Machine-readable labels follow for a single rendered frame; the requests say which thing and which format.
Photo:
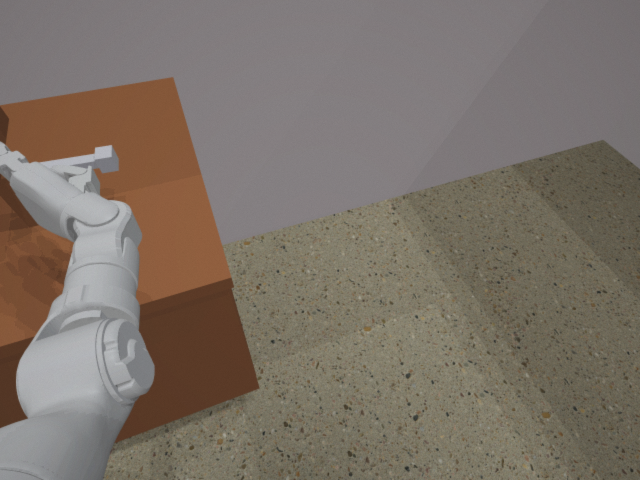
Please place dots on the tap lever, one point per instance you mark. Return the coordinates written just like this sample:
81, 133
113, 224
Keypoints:
105, 158

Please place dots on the robot left forearm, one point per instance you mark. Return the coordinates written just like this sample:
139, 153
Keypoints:
103, 271

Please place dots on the left robot hand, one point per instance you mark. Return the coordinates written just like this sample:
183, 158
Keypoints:
43, 191

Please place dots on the counter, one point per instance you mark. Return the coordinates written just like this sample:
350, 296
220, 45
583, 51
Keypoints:
188, 316

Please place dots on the left robot upper arm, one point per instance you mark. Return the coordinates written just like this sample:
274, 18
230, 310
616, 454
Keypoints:
78, 388

